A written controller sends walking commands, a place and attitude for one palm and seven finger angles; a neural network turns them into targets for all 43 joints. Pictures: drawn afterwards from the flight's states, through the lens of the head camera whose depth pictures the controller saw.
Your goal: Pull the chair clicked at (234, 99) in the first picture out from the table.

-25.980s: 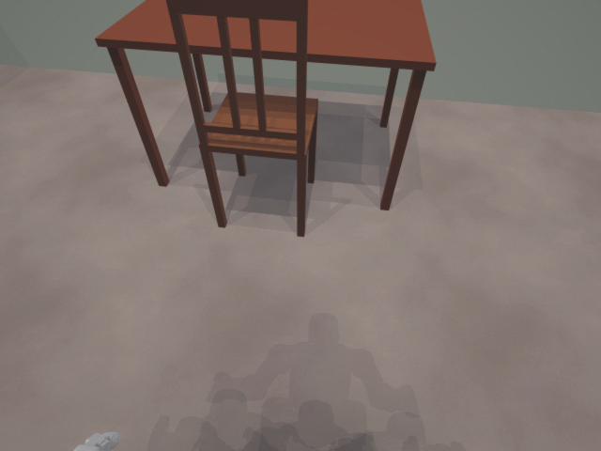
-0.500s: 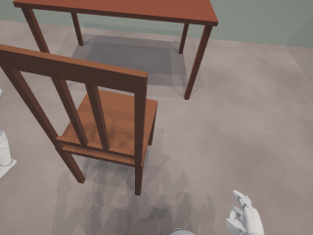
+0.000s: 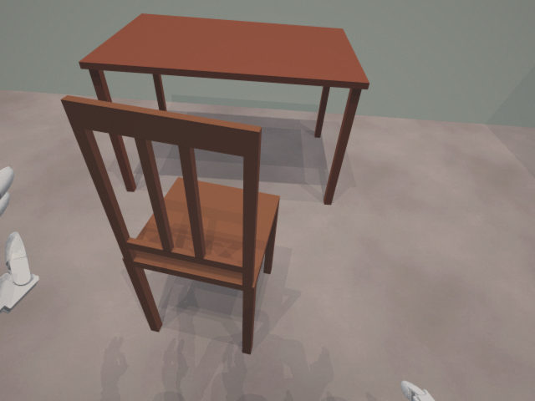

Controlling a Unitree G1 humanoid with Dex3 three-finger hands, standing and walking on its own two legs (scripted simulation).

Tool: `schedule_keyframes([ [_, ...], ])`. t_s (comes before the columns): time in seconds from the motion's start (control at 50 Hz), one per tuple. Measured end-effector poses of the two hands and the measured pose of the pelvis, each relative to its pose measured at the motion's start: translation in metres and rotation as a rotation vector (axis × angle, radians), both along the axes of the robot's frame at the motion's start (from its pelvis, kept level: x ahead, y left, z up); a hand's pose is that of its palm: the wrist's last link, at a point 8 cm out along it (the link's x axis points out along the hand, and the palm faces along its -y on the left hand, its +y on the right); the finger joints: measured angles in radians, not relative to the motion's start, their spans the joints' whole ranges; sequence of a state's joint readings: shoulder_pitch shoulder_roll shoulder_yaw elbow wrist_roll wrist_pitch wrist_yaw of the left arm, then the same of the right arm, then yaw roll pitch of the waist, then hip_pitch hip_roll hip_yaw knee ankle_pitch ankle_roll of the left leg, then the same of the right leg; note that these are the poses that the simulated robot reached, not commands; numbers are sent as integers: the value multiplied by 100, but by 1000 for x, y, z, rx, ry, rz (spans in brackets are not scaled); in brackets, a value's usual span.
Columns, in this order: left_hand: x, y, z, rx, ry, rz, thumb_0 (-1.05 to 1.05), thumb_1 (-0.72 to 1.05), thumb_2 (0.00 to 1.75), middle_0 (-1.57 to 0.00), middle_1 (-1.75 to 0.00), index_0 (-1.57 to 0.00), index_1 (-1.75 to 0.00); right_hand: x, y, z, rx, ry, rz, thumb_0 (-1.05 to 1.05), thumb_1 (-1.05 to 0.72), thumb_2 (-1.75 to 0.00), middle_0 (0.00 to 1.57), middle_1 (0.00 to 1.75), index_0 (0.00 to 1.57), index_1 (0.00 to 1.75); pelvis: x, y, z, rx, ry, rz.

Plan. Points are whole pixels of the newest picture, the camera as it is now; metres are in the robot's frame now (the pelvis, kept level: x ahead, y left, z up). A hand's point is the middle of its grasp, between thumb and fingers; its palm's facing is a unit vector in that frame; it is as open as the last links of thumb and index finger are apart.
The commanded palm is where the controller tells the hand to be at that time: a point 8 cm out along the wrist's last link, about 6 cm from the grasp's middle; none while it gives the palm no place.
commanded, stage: stop stepping back and stand still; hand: left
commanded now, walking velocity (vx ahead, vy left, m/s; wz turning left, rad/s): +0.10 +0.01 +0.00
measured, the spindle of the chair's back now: (157, 201) +0.56 +0.28 -0.05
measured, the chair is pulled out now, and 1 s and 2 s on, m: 0.59 0.59 0.59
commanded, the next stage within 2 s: let the arm hang, fingers relaxed in 0.20 s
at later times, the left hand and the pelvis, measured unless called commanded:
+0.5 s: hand out of the picture +0.15 +0.22 -0.11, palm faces +0.07 -0.96 -0.27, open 7.4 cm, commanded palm none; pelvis +0.00 +0.01 +0.00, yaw +1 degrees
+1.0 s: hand out of the picture -0.03 +0.18 -0.16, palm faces +0.01 -0.97 -0.22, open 7.4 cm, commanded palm none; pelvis +0.02 +0.00 +0.01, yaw +0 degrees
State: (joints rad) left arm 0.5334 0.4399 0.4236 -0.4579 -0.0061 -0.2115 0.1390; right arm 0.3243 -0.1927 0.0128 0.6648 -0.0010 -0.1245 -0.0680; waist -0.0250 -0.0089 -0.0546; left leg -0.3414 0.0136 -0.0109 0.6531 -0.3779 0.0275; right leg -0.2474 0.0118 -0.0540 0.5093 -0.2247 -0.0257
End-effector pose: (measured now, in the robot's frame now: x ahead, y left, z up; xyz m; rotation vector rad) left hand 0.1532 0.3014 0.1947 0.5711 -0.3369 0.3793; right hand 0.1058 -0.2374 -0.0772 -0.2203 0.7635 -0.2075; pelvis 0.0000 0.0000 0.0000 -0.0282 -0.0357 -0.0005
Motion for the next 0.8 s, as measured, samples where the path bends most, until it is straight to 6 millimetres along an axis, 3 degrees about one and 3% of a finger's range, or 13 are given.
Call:
schedule_keyframes([
  [0.1,-9,9,-4,-65,-44,24,1,89,90,-21,-31,-21,-30,1,4,1,-29,8,4,1,-90,-90,20,30,20,30,-4,9,-1,6,-17,-12],
  [0.32,6,9,-13,-35,60,18,1,89,90,-21,-31,-20,-30,27,23,7,39,-70,53,1,-90,-90,20,30,20,30,-2,10,4,1,2,0],
  [0.36,19,12,-54,-102,223,20,1,89,90,-20,-30,-20,-30,28,20,-6,50,-17,82,1,-90,-90,20,30,20,30,-2,12,0,-5,16,15],
  [0.42,25,7,-153,-307,594,73,0,90,90,-20,-30,-19,-30,20,17,-26,61,106,90,1,-90,-90,20,30,20,30,-1,15,-3,0,24,30],
  [0.46,8,-10,-220,-422,862,95,0,90,90,-19,-30,-19,-30,9,16,-34,64,177,81,1,-90,-90,20,30,20,30,-1,15,-3,7,22,30],
  [0.5,-22,-36,-274,-509,1109,93,1,91,90,-19,-30,-19,-30,-7,15,-37,64,242,63,1,-90,-90,20,30,20,30,0,14,-2,14,16,25],
  [0.56,-81,-76,-324,-622,1400,84,1,92,90,-19,-30,-19,-30,-36,12,-39,57,348,27,1,-90,-90,20,30,20,30,2,11,1,17,11,18],
  [0.62,-124,-69,-336,-665,1498,197,-2,102,89,-21,-30,-20,-30,-67,10,-40,50,474,6,0,-90,-90,20,30,20,30,3,6,4,12,15,23],
  [0.7,-174,-61,-333,-652,1647,279,-2,101,89,-21,-30,-20,-30,-100,9,-45,63,603,-28,0,-90,-90,20,30,20,30,6,4,7,9,19,23],
  [0.8,-211,-56,-322,-628,1758,362,-1,96,89,-20,-30,-20,-30,-124,13,-52,102,682,-56,0,-90,-90,19,30,20,30,10,3,9,15,22,18],
])
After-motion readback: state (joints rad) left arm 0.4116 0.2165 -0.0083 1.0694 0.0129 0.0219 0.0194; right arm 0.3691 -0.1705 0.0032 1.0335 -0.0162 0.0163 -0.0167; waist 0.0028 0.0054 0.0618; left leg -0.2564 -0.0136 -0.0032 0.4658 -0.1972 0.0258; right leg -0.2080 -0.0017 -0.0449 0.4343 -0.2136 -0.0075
